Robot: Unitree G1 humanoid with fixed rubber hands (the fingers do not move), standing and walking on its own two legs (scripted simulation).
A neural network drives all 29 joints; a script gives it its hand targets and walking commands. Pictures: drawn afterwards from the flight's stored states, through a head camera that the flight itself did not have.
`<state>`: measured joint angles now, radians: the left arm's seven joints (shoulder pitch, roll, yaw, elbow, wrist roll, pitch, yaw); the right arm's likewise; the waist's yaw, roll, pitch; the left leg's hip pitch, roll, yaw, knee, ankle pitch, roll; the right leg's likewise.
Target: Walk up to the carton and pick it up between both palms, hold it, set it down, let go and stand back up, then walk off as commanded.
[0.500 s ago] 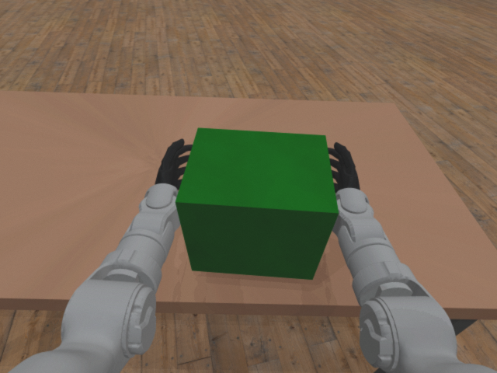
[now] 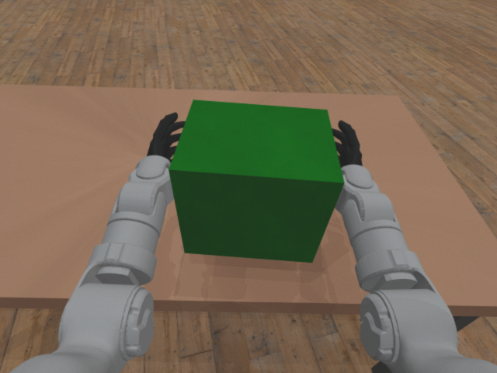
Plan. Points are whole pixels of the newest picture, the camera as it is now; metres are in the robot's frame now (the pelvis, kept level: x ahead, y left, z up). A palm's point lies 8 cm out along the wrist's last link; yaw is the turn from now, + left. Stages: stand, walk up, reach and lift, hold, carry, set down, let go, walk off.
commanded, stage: reach and lift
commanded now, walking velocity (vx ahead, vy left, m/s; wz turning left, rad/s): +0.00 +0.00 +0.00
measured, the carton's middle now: (254, 183) +0.39 -0.01 +0.13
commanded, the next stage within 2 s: hold in 1.30 s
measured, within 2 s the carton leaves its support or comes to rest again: neither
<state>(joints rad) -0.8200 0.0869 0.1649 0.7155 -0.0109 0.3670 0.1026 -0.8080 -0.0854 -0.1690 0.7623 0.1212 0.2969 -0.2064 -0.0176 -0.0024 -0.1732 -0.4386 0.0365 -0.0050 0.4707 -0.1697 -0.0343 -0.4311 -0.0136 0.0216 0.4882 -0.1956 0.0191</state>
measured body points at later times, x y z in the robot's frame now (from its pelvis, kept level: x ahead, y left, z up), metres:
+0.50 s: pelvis -0.02 +0.01 +0.00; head -0.04 +0.01 +0.45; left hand +0.40 +0.16 +0.18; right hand +0.40 -0.15 +0.18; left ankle +0.03 +0.14 -0.74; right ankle +0.02 -0.13 -0.74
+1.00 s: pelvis -0.01 +0.01 +0.00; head -0.03 +0.01 +0.45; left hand +0.41 +0.16 +0.19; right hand +0.41 -0.15 +0.18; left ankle +0.03 +0.14 -0.74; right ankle +0.02 -0.13 -0.74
